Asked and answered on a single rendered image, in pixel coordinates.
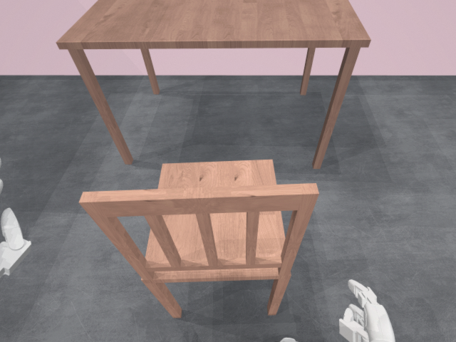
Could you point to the right robot hand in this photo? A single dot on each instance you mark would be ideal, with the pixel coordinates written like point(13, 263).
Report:
point(372, 323)

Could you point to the chair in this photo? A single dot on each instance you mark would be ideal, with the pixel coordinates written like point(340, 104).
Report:
point(209, 221)

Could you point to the table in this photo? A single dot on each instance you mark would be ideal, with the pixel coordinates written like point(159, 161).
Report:
point(155, 24)

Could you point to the left robot hand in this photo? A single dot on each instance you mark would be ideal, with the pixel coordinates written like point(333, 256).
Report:
point(15, 248)

